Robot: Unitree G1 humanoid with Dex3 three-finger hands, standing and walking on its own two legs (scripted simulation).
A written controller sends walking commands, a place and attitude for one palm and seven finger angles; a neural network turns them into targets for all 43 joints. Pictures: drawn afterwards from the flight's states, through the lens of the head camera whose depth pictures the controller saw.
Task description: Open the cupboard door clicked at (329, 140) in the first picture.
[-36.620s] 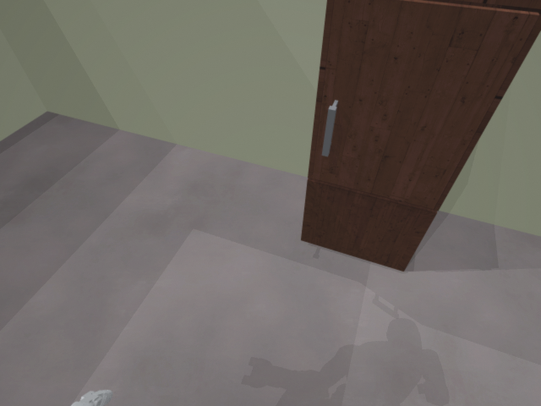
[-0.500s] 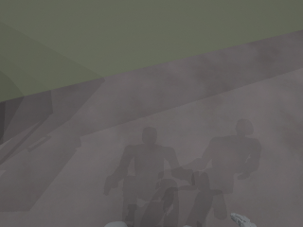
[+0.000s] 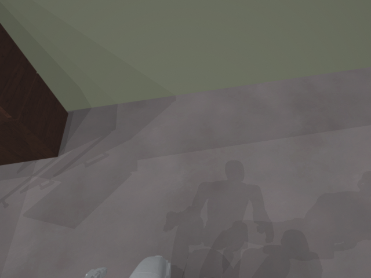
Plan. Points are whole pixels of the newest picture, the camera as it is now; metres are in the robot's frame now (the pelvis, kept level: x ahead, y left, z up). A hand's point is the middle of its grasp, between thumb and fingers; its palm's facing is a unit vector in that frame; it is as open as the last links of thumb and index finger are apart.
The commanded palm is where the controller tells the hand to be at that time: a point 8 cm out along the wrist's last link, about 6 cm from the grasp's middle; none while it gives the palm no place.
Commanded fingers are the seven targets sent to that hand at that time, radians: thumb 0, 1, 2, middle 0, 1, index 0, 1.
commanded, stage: turn to face it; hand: left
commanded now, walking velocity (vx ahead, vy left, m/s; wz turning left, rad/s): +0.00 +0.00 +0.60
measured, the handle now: out of the picture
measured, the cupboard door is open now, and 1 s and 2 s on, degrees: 42 42 42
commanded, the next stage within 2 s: take the last steps up to it in 1.22 s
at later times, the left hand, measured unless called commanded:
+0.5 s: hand out of the picture +0.03 +0.25 -0.17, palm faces +0.32 -0.91 -0.25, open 7.4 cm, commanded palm none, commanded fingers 0.00 0.90 0.90 -0.20 -0.30 -0.20 -0.30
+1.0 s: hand out of the picture +0.02 +0.15 -0.15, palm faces +0.55 -0.79 -0.27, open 7.3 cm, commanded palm none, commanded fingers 0.00 0.90 0.90 -0.20 -0.30 -0.20 -0.30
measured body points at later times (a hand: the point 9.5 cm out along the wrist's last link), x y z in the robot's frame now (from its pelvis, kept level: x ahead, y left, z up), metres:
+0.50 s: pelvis +0.01 +0.02 +0.00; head +0.05 +0.05 +0.44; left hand +0.01 +0.30 -0.15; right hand +0.18 -0.20 -0.14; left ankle -0.01 +0.11 -0.74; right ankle +0.03 -0.15 -0.66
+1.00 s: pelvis +0.06 -0.05 +0.00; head +0.13 -0.04 +0.45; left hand -0.01 +0.19 -0.13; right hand +0.27 -0.23 -0.16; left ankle -0.04 +0.08 -0.67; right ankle +0.06 -0.15 -0.74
